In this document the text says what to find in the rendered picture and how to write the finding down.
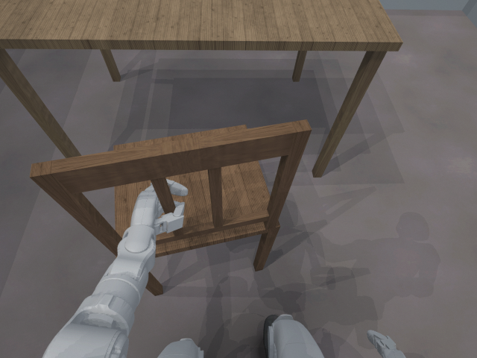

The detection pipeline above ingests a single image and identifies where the left robot forearm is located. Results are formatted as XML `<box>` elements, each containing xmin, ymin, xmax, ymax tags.
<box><xmin>42</xmin><ymin>224</ymin><xmax>156</xmax><ymax>358</ymax></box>

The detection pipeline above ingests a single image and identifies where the robot right hand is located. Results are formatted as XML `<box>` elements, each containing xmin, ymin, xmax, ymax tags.
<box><xmin>367</xmin><ymin>330</ymin><xmax>406</xmax><ymax>358</ymax></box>

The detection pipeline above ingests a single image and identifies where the robot thigh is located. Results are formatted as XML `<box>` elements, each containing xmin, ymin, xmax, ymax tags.
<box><xmin>157</xmin><ymin>341</ymin><xmax>204</xmax><ymax>358</ymax></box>
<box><xmin>268</xmin><ymin>319</ymin><xmax>324</xmax><ymax>358</ymax></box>

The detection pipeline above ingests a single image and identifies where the robot left hand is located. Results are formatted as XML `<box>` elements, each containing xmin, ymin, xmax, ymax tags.
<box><xmin>130</xmin><ymin>179</ymin><xmax>188</xmax><ymax>235</ymax></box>

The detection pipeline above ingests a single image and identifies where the left robot thigh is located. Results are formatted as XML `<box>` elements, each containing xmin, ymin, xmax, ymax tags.
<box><xmin>157</xmin><ymin>341</ymin><xmax>204</xmax><ymax>358</ymax></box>

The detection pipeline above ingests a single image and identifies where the right robot thigh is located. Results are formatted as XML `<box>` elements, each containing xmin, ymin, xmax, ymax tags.
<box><xmin>268</xmin><ymin>319</ymin><xmax>324</xmax><ymax>358</ymax></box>

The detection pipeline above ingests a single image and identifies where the left robot upper arm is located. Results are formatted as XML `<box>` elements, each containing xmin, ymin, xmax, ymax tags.
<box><xmin>47</xmin><ymin>323</ymin><xmax>129</xmax><ymax>358</ymax></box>

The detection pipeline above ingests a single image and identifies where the table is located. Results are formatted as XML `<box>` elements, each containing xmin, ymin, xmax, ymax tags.
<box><xmin>0</xmin><ymin>0</ymin><xmax>403</xmax><ymax>178</ymax></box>

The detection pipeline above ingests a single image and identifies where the chair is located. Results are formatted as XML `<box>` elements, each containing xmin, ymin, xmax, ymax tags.
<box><xmin>30</xmin><ymin>119</ymin><xmax>312</xmax><ymax>296</ymax></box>

